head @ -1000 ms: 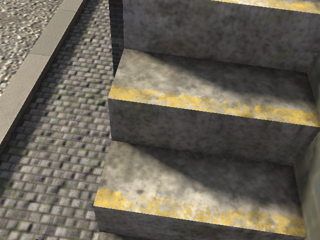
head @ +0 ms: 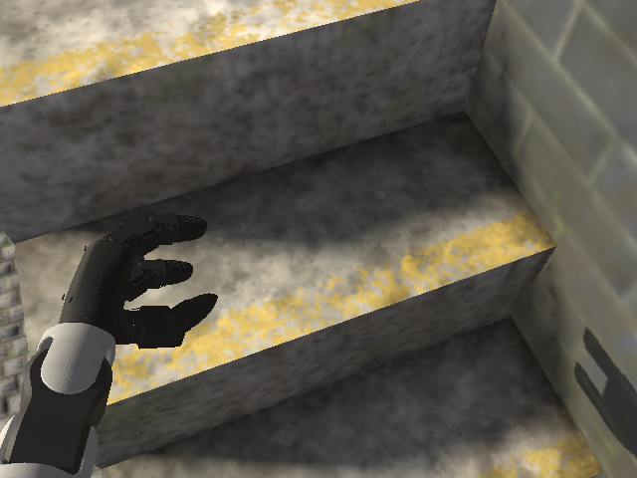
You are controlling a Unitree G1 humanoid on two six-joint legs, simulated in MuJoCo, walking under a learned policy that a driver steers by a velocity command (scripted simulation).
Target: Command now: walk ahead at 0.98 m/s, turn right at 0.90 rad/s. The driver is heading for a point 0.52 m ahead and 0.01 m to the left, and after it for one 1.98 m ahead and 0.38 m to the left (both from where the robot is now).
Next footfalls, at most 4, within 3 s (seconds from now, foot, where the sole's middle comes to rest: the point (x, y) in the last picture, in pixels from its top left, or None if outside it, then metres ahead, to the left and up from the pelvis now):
none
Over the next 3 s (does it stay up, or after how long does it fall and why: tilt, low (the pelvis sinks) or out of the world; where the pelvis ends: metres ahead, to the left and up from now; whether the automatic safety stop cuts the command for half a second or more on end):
falls after 0.50 s (tilt)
